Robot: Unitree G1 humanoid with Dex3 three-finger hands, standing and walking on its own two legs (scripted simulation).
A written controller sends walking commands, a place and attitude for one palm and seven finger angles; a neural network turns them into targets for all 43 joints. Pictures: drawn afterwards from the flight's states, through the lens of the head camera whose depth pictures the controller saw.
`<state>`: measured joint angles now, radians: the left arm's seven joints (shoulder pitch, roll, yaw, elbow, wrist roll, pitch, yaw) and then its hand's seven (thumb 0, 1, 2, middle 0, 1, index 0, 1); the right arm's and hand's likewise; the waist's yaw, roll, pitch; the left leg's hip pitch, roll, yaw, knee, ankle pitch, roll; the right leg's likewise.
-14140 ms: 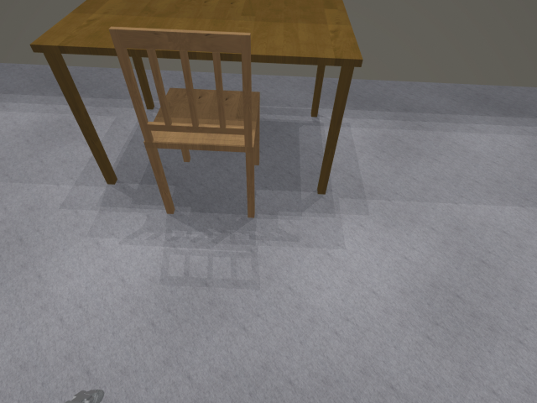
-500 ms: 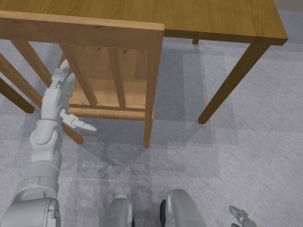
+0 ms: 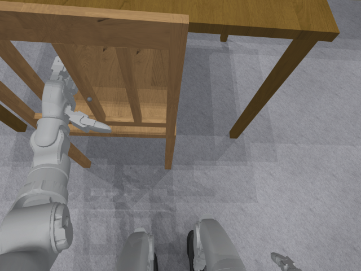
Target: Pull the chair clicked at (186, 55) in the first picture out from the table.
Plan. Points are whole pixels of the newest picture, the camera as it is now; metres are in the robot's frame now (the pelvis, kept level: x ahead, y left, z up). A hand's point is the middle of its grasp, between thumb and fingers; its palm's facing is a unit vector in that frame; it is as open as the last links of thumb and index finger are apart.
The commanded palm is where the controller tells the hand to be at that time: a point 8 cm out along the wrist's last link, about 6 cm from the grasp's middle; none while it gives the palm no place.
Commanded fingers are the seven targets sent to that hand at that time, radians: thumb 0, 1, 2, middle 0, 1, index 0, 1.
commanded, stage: push the fingers through the gap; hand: left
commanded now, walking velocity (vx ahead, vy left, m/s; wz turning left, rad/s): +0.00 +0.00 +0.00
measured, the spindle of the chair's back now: (85, 89) +0.51 +0.19 +0.01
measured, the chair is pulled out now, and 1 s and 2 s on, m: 0.00 0.00 0.02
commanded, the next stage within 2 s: hook a spindle and tug to test in 0.52 s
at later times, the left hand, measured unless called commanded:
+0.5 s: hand (86, 95) +0.49 +0.18 +0.02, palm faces -0.05 -1.00 -0.04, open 16.9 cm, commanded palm +0.47 +0.22 +0.03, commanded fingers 0.00 -0.50 0.30 -0.06 -0.08 -0.06 -0.08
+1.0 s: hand (91, 93) +0.49 +0.17 +0.02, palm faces -0.06 -1.00 -0.03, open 15.2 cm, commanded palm +0.47 +0.21 +0.03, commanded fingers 0.00 -0.22 0.42 -0.41 -1.18 -0.41 -1.18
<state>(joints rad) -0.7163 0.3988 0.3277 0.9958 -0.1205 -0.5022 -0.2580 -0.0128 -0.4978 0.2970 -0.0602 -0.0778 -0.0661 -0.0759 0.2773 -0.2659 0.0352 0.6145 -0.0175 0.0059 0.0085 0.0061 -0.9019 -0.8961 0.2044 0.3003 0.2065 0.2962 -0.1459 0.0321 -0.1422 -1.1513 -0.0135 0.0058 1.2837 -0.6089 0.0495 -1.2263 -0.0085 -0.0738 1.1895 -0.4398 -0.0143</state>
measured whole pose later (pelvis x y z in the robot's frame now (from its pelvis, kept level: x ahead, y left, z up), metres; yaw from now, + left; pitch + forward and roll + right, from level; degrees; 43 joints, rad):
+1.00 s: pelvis +0.00 +0.00 +0.00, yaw +0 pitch +29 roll -4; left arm -0.77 0.42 0.34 1.03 -0.10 -0.49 -0.25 -0.01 -0.48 0.30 -0.25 -0.66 -0.25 -0.66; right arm 0.28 -0.26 0.04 0.61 -0.03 0.06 0.02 0.00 -0.90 -0.90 0.20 0.30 0.21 0.30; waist -0.17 0.03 -0.14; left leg -1.18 -0.01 -0.01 1.29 -0.62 0.05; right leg -1.24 0.00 -0.08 1.18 -0.44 -0.01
